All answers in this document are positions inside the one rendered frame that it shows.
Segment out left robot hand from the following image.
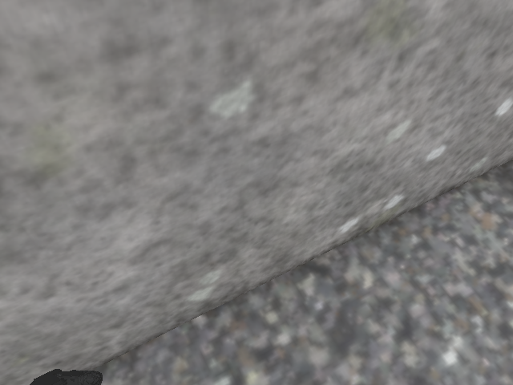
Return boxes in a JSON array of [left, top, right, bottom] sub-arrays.
[[30, 369, 103, 385]]

